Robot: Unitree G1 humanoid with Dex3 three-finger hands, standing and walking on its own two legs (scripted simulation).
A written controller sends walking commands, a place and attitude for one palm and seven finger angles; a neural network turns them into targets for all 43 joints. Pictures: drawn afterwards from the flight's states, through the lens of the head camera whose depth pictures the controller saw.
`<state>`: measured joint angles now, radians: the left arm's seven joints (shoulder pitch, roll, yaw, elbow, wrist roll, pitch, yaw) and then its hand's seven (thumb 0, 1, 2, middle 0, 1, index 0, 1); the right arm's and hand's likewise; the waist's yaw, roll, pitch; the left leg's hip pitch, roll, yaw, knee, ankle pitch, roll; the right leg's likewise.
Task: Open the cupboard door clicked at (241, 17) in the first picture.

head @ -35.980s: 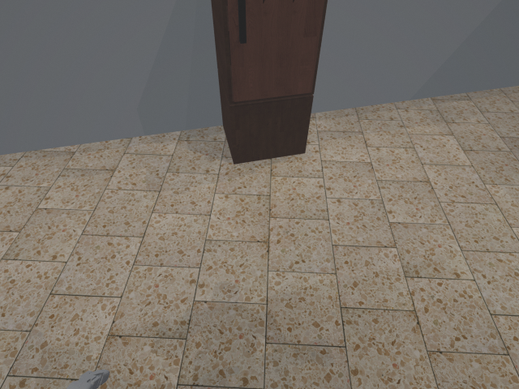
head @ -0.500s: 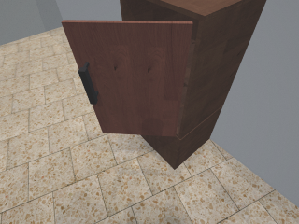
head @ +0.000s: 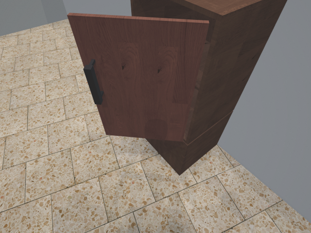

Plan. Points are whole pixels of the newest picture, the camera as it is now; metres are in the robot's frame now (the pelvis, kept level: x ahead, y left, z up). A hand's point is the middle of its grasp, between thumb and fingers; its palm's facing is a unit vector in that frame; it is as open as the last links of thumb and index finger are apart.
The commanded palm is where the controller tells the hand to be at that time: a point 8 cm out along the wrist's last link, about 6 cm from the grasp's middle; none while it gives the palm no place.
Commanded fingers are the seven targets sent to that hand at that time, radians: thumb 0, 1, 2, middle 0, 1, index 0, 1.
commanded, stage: shuffle to correct the standing spot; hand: left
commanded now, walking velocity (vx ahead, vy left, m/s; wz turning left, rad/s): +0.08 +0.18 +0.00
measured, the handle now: (95, 82) +0.58 +0.26 +0.04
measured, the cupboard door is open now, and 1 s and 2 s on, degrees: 45 45 45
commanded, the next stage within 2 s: come to a stop and stand still in 0.44 s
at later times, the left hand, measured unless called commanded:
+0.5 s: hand out of the picture +0.04 +0.23 -0.15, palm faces +0.06 -0.96 -0.26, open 7.4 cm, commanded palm none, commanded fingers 0.00 0.90 0.90 -0.20 -0.30 -0.20 -0.30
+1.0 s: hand out of the picture +0.08 +0.27 -0.16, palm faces +0.01 -0.97 -0.23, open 7.4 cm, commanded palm none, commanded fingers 0.00 0.90 0.90 -0.20 -0.30 -0.20 -0.30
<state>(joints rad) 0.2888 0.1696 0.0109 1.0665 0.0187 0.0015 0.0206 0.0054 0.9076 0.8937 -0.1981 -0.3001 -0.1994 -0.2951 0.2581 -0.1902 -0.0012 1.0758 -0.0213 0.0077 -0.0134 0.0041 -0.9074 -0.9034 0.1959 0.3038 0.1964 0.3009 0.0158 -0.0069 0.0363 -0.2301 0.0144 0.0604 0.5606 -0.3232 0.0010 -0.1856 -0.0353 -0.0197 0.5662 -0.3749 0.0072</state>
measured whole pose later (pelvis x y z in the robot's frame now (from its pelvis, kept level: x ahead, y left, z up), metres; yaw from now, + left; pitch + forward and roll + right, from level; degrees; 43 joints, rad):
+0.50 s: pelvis +0.03 +0.04 +0.01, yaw +0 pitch +1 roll +4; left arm 0.29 0.17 0.03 0.98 0.03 -0.01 0.03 0.00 0.91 0.89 -0.20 -0.30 -0.20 -0.30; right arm 0.18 -0.20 -0.03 0.98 -0.02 0.06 0.02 0.01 -0.91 -0.90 0.20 0.30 0.20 0.30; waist 0.04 -0.02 0.06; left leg -0.49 0.02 0.06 0.96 -0.37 -0.03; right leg -0.22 -0.14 -0.10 0.55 -0.34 0.02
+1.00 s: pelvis +0.03 +0.09 +0.00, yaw +0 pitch +1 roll +1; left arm 0.24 0.17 0.02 0.98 0.03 0.02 0.01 0.00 0.91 0.89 -0.19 -0.30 -0.20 -0.29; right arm 0.21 -0.19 -0.02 1.01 -0.03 0.03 -0.02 0.00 -0.92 -0.90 0.20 0.30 0.20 0.30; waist -0.01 0.02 0.04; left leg -0.35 0.05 0.07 0.60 -0.27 -0.02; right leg -0.25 0.01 -0.06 0.56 -0.33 -0.04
